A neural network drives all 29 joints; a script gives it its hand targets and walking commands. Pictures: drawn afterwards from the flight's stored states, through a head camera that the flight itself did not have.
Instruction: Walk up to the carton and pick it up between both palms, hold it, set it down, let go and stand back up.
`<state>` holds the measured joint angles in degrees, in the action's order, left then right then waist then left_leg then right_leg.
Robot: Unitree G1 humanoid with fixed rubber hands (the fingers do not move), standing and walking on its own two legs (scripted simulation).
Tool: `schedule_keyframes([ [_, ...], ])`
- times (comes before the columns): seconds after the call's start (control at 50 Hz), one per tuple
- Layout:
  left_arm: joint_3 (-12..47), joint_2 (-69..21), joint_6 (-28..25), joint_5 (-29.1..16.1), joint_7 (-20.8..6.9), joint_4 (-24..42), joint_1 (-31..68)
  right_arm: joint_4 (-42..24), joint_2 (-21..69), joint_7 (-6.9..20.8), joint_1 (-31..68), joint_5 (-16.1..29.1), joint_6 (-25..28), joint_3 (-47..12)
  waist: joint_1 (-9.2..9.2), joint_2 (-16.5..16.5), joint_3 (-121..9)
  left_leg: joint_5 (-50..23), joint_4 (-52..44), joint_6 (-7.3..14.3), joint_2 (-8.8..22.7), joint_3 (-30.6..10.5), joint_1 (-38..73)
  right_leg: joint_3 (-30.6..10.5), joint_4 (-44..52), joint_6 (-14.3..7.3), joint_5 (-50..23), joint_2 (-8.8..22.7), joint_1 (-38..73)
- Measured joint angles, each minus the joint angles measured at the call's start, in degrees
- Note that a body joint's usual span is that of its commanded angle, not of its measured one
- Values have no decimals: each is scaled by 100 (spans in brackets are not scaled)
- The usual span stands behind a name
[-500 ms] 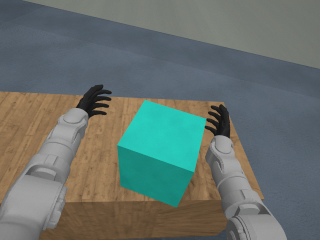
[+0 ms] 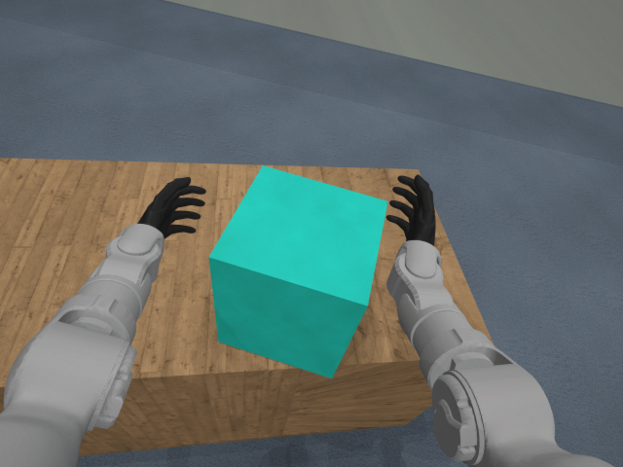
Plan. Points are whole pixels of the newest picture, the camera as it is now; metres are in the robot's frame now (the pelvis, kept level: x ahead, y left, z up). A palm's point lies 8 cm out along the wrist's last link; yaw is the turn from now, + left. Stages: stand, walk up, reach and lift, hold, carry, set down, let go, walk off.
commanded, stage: reach and lift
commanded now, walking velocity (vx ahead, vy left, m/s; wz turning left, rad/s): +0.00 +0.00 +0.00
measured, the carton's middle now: (298, 275) +0.43 -0.03 -0.06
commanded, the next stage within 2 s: none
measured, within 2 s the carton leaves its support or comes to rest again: neither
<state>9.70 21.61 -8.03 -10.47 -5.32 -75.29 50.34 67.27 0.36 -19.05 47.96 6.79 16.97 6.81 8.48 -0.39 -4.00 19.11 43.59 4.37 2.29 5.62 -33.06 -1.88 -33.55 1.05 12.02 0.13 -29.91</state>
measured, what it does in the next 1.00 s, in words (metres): stands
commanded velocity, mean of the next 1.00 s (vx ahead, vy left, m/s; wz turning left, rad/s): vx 0.00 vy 0.00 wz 0.00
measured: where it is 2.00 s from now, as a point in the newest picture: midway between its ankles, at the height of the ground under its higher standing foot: outside the picture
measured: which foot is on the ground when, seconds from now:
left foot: down 0.00-1.00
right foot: down 0.00-1.00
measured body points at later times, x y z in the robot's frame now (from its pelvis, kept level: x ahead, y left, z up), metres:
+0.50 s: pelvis +0.00 -0.01 -0.04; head +0.13 +0.01 +0.39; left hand +0.50 +0.12 -0.02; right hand +0.38 -0.22 -0.05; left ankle +0.03 +0.05 -0.71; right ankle +0.05 -0.19 -0.71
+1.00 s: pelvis +0.01 +0.01 -0.04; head +0.14 +0.03 +0.39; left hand +0.49 +0.11 -0.04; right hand +0.38 -0.18 -0.05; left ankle +0.03 +0.05 -0.71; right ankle +0.05 -0.18 -0.71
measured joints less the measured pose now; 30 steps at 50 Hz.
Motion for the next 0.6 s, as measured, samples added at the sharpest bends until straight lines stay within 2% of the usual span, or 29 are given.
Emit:
schedule_keyframes([
  [0.18,5,-140,-449,0,4,-573,249,741,-20,64,506,4,624,1,130,-12,-135,33,377,0,13,-5,-723,0,-543,0,135,0,-800],
  [0.3,4,-213,-660,0,47,-620,369,1402,-42,200,222,18,177,13,131,-9,-140,48,545,0,17,-11,-1167,0,-812,0,206,0,-1289],
  [0.4,4,-212,-892,-1,108,-712,633,671,-43,200,-621,16,444,11,131,123,-504,82,801,0,27,-18,-2055,0,-1111,38,264,0,-2196],
  [0.48,-1,-220,-1052,0,126,-721,844,8,-42,200,-777,17,754,11,129,270,-764,183,1103,0,41,-27,-2736,0,-1414,144,361,0,-2876],
  [0.6,-279,-316,-1079,-1,126,-727,758,-143,22,200,-650,18,1011,11,128,291,-759,304,1202,0,45,-32,-2849,0,-1502,206,469,0,-2987],
])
